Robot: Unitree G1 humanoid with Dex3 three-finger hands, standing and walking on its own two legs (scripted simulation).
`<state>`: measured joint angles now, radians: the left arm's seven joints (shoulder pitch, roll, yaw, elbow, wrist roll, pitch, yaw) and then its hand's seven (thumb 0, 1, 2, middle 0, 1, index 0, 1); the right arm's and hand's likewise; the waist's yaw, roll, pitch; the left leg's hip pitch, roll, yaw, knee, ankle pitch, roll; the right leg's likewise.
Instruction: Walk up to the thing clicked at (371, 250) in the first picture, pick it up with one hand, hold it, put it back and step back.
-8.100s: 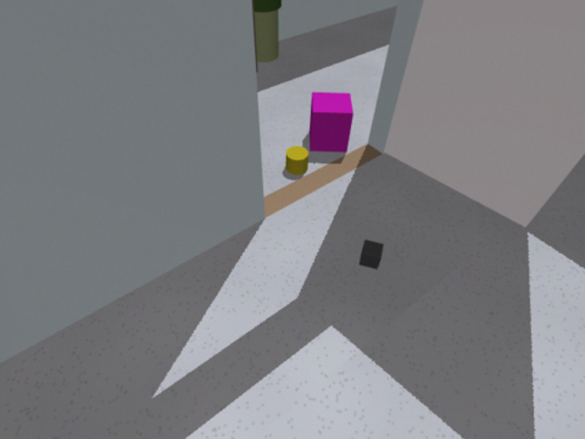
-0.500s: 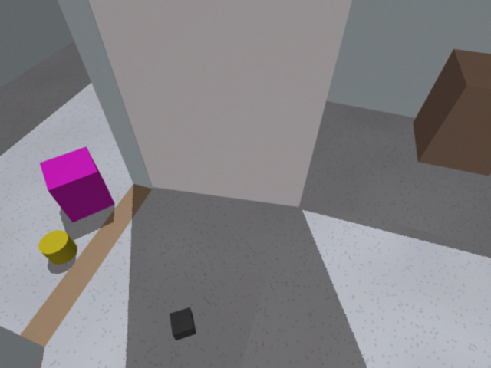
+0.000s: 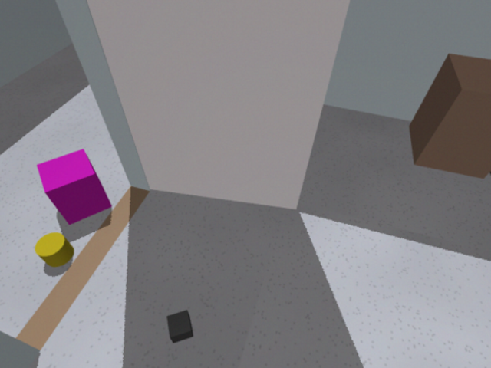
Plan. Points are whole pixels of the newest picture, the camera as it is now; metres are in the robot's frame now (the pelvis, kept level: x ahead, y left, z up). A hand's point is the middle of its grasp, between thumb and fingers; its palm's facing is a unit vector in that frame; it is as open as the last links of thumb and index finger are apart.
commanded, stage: stand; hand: left
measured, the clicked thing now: (180, 326) +0.40 +0.23 -0.74
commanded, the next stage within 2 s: rise first in 1.32 s
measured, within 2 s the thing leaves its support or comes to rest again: neither
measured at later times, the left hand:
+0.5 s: hand out of the picture +0.06 +0.26 -0.16, palm faces -0.03 -0.94 -0.35, open 7.3 cm
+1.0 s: hand out of the picture +0.07 +0.26 -0.16, palm faces -0.03 -0.94 -0.35, open 7.3 cm
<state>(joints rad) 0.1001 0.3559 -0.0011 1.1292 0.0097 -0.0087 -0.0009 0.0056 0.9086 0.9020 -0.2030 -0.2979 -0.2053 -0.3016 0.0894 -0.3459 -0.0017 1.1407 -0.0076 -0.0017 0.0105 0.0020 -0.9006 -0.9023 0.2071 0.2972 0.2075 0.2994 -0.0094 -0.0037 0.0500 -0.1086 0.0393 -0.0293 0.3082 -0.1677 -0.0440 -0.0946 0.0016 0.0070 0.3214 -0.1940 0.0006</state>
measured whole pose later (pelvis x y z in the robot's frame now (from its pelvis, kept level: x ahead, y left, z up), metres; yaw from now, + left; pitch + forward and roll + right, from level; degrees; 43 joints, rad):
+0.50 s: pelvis +0.00 +0.00 +0.00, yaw +0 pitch -2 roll +0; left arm 0.12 0.36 0.00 1.13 0.01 -0.01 0.00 0.01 0.91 0.90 -0.20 -0.30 -0.21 -0.30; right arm 0.11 -0.35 0.00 1.14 -0.01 0.00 0.01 0.00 -0.90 -0.90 0.21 0.30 0.21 0.30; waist -0.01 0.00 0.05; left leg -0.12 0.03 -0.03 0.31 -0.16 -0.04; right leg -0.10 0.00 0.01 0.33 -0.19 0.00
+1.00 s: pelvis +0.00 +0.00 +0.00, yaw +0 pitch -2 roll +0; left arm 0.12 0.36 -0.01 1.12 0.01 -0.01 0.00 0.01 0.91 0.90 -0.20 -0.30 -0.21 -0.30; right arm 0.11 -0.35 0.00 1.13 -0.01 0.00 0.01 0.00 -0.90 -0.90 0.21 0.30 0.21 0.30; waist -0.01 0.00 0.05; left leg -0.11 0.03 -0.03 0.31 -0.17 -0.04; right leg -0.09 0.00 0.01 0.32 -0.19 0.00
